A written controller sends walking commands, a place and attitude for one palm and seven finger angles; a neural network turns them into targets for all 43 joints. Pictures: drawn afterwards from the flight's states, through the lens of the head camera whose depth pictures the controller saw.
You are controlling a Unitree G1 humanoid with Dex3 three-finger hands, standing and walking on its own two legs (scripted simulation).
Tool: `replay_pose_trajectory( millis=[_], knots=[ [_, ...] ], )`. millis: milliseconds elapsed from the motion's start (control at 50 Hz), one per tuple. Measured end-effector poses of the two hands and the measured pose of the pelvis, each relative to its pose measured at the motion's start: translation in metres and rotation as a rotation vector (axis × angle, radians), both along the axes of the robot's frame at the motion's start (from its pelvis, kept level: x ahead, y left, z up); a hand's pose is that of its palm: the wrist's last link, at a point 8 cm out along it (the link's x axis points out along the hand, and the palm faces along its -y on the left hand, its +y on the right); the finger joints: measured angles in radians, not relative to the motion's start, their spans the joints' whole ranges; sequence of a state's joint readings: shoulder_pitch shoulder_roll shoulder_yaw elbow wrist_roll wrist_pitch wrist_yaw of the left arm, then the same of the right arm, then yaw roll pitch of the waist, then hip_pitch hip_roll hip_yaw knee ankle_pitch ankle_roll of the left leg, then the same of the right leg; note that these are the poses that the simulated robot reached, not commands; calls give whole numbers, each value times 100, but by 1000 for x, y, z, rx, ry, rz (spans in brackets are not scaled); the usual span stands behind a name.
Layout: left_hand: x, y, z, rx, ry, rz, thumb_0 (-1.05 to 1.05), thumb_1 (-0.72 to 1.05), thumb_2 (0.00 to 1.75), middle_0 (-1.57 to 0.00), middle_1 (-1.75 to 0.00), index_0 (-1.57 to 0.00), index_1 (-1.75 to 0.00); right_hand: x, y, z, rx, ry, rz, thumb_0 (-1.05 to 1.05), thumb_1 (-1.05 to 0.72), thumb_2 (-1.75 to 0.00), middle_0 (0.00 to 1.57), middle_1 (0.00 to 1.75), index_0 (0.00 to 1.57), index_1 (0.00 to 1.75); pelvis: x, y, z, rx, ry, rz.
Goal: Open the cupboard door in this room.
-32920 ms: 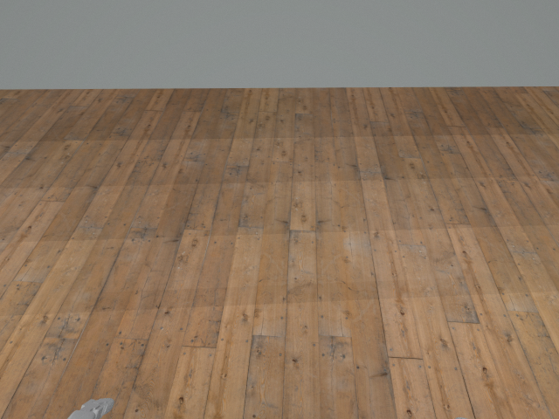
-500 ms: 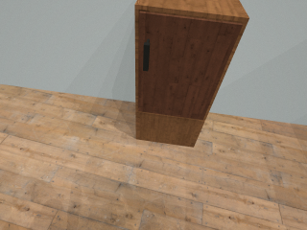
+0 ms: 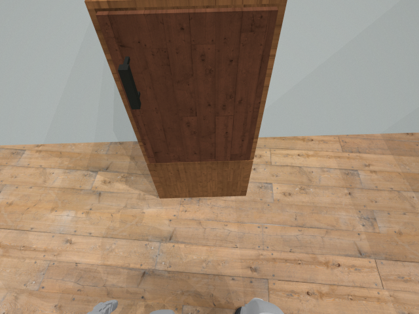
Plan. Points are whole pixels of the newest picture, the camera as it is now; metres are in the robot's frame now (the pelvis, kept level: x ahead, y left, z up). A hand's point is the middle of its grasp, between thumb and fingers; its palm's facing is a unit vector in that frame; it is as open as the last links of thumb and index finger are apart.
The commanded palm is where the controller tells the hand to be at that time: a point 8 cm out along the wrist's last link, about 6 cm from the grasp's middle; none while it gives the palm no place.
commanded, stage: take the last steps up to it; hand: left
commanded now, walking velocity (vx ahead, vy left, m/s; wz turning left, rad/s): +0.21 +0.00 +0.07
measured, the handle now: (131, 83) +0.66 +0.24 +0.03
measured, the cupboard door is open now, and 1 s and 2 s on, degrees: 0 0 0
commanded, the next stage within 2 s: come to a stop and stand still in 0.16 s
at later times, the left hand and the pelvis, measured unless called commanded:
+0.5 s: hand out of the picture +0.10 +0.20 -0.17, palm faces +0.07 -0.99 -0.14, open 7.3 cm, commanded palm none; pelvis +0.12 +0.03 +0.02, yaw +0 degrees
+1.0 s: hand out of the picture +0.12 +0.13 -0.13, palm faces +0.03 -0.96 -0.27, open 7.2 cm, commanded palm none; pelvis +0.08 -0.05 +0.03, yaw -1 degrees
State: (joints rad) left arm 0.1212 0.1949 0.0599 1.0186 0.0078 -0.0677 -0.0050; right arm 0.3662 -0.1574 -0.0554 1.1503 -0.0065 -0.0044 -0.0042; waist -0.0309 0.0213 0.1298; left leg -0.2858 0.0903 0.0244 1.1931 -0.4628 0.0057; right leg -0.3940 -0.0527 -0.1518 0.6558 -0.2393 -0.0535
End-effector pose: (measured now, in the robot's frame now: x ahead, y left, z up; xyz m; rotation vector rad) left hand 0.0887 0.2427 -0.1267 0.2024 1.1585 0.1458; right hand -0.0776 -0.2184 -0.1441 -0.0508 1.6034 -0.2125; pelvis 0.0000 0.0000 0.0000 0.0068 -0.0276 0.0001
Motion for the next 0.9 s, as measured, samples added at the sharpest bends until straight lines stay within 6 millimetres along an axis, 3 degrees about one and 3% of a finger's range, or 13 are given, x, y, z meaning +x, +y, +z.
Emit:
replay_pose_trajectory(
  millis=[120,240,320,420,540,680,800,840,900],
  knots=[
    [5,-15,6,-20,60,38,0,94,90,-20,-30,-20,-30,118,-20,15,-43,-224,73,1,-91,-90,20,30,19,30,36,-5,15,-19,10,9],
    [1,-16,-3,-75,129,86,0,93,90,-20,-30,-20,-30,213,-9,31,-55,-366,146,1,-91,-90,19,30,19,30,73,2,19,-40,17,20],
    [-3,-10,-17,-117,190,136,0,92,90,-20,-30,-20,-30,260,12,34,-65,-414,199,0,-91,-90,19,30,19,30,100,17,13,-61,14,27],
    [-1,-4,-21,-128,283,146,0,92,90,-20,-30,-20,-30,290,38,37,-70,-423,205,0,-92,-90,20,30,19,30,122,30,15,-27,11,7],
    [14,9,-8,-89,316,112,0,91,90,-20,-30,-20,-30,297,35,42,-96,-421,159,-3,-94,-90,20,30,20,30,121,33,24,-41,17,-2],
    [37,18,-4,-13,238,96,0,91,90,-20,-30,-20,-30,260,-8,42,-131,-346,132,-1,-93,-90,20,30,20,30,106,8,23,-35,21,-18],
    [49,-11,3,26,143,61,0,91,90,-20,-30,-20,-30,216,-48,21,-93,-291,93,0,-91,-90,20,30,20,30,94,-24,14,-5,11,-12],
    [48,-26,4,41,115,47,0,91,90,-20,-30,-20,-30,203,-59,8,-65,-277,73,0,-91,-90,20,30,20,30,90,-37,8,14,2,-12],
    [39,-51,15,27,112,40,0,91,90,-20,-30,-20,-30,186,-68,4,-23,-239,61,1,-91,-90,20,30,19,30,87,-46,14,22,-5,-7]
  ],
)
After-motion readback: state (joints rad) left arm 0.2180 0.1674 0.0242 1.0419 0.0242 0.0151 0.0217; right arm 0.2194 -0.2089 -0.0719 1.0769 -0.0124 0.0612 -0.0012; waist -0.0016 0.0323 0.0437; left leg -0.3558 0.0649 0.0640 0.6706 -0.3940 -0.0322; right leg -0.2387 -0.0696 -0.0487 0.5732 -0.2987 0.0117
